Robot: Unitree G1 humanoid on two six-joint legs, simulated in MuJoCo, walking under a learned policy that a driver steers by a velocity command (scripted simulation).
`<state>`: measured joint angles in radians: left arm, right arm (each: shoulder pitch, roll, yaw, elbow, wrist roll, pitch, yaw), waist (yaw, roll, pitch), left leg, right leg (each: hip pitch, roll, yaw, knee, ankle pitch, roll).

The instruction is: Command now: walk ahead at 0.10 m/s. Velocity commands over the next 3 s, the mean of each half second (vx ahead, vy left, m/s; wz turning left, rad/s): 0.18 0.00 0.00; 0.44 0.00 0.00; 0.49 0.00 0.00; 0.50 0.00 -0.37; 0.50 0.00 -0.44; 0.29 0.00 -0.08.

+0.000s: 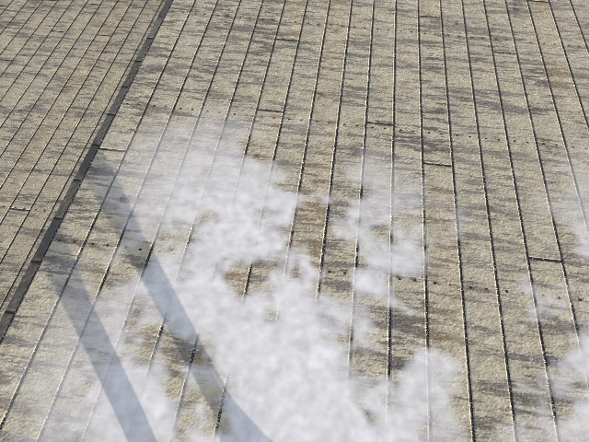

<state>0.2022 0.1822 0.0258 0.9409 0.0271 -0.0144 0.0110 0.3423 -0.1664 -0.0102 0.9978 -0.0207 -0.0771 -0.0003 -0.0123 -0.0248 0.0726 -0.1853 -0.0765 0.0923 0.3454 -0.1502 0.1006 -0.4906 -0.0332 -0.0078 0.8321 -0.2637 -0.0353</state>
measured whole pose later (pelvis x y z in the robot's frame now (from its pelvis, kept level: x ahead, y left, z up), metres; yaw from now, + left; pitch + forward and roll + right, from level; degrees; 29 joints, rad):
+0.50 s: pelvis +0.09 -0.01 -0.01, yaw +1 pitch +0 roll -1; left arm 0.34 0.18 0.06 1.07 0.01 -0.02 0.00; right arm 0.42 -0.16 -0.03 1.06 -0.02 -0.08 -0.01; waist -0.02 -0.01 0.00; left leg -0.14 -0.04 0.06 0.46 -0.34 0.08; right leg -0.29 0.02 -0.05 0.70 -0.39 -0.07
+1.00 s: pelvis +0.32 -0.05 -0.01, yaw +1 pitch -1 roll -1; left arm 0.18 0.20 0.06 0.99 0.02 -0.07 -0.01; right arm 0.35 -0.18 -0.04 1.05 -0.02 -0.08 0.00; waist -0.02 0.03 0.07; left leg -0.37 0.03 0.00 1.20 -0.31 0.09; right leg -0.29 0.07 -0.13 0.48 -0.18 -0.11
